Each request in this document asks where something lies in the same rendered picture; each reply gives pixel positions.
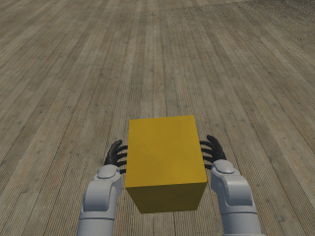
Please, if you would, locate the robot left forearm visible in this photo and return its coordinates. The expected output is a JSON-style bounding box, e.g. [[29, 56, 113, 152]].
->
[[76, 164, 122, 236]]

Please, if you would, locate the robot right forearm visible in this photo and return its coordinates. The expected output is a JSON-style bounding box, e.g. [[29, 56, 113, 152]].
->
[[211, 159, 266, 236]]

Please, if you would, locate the carton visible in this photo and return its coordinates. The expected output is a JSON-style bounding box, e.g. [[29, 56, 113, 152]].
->
[[125, 115, 208, 214]]

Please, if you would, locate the robot right hand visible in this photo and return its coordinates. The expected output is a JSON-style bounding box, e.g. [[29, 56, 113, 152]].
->
[[199, 135, 227, 170]]

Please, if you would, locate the robot left hand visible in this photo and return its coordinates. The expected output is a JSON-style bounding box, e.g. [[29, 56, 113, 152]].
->
[[103, 140, 128, 174]]

